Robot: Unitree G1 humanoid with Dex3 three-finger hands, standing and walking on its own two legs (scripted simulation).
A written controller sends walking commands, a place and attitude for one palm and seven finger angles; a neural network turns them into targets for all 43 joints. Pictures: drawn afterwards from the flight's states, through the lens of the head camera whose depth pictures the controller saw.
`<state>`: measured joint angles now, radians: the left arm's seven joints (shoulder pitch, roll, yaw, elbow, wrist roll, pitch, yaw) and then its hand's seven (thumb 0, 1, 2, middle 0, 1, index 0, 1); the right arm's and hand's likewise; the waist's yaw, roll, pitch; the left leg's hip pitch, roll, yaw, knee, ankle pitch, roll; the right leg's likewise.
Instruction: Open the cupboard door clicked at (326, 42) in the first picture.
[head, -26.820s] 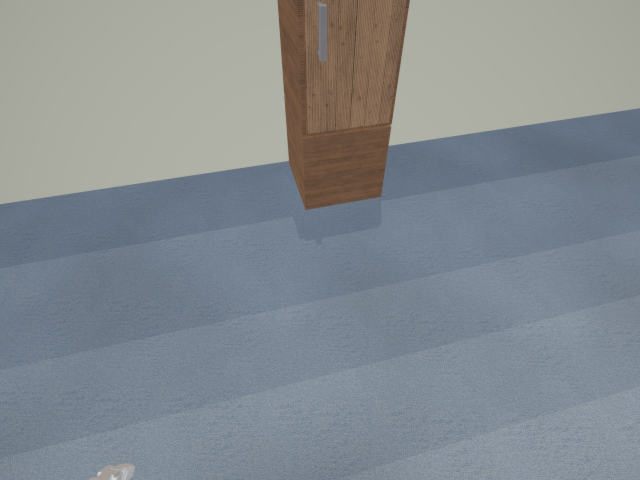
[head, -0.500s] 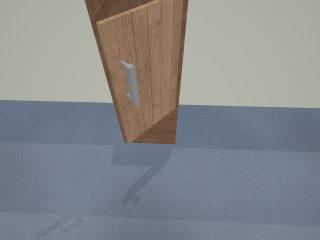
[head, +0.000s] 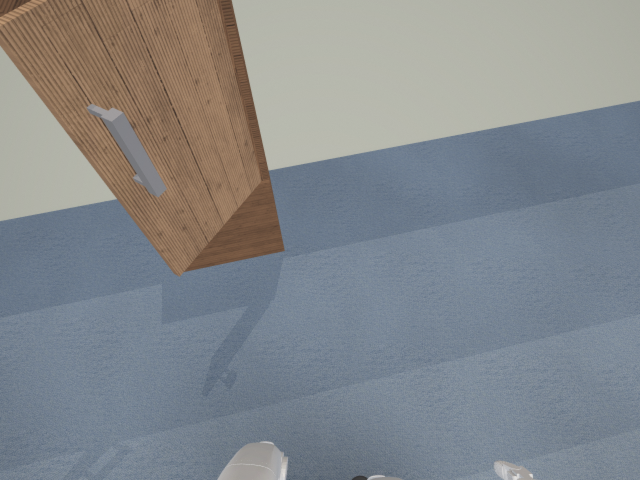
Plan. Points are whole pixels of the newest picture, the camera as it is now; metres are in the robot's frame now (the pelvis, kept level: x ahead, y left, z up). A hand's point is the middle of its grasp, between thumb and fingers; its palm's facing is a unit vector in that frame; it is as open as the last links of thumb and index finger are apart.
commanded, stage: walk to a spot facing it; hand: left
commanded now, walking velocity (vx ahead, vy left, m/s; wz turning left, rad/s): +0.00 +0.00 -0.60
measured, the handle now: (128, 152) +0.54 +0.36 +0.03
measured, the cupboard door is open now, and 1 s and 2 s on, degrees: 47 47 47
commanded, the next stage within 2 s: none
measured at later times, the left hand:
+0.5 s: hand (204, 442) +0.16 +0.20 -0.17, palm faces -0.25 -0.92 -0.30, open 7.4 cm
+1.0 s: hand (305, 373) +0.27 +0.06 -0.15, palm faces -0.61 -0.77 -0.19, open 7.4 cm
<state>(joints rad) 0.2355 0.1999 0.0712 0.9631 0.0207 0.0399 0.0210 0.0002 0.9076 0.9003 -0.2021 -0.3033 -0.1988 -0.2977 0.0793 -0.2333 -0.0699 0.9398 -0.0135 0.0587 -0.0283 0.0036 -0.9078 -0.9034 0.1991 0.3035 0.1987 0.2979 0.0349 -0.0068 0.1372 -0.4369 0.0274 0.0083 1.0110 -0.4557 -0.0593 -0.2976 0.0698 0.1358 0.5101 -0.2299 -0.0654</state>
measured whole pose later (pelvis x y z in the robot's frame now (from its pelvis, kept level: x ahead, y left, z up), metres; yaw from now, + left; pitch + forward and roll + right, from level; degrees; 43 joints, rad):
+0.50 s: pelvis +0.00 +0.00 -0.02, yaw -18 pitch +1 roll +0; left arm 0.16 0.30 0.09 0.85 0.02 0.03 -0.03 0.00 0.91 0.90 -0.20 -0.30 -0.19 -0.30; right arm 0.19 -0.25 -0.05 0.87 -0.03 0.04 -0.03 0.00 -0.90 -0.90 0.20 0.30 0.20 0.30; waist 0.03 0.00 0.11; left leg -0.32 0.14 0.05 0.75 -0.44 -0.08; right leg -0.34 -0.01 0.00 0.62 -0.27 -0.01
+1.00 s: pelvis +0.04 -0.03 +0.00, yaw -37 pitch +2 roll -2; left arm 0.12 0.26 0.08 0.87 0.02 0.05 -0.07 0.00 0.91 0.90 -0.20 -0.30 -0.19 -0.30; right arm 0.37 -0.23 -0.03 0.95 -0.05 -0.02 -0.01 0.00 -0.90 -0.90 0.20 0.30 0.20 0.30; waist -0.02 0.00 0.06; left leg -0.16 0.16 0.17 0.42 -0.28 -0.06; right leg -0.48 -0.05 -0.07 0.83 -0.36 0.02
